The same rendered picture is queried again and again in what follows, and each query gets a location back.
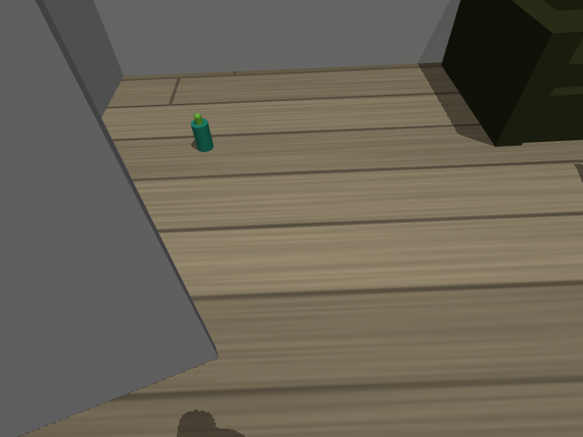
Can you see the sofa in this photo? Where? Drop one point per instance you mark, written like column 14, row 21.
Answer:
column 518, row 64

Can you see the bottle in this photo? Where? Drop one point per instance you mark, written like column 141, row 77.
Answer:
column 201, row 132

